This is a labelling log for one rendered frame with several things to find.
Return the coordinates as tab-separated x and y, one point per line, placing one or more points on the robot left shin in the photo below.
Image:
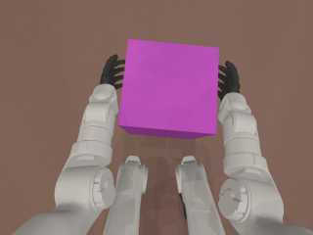
130	158

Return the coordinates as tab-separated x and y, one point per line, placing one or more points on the robot right thigh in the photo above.
202	214

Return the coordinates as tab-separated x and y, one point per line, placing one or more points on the robot left hand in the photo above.
109	72

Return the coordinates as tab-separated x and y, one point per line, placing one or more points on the right robot upper arm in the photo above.
255	208

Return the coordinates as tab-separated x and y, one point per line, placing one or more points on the left robot upper arm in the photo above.
82	193

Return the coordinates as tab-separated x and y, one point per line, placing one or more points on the carton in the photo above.
169	90

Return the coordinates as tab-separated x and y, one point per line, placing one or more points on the robot right hand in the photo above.
231	80

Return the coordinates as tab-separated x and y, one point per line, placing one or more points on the robot right forearm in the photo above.
241	141

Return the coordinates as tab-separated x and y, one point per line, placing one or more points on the robot left forearm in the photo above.
94	142

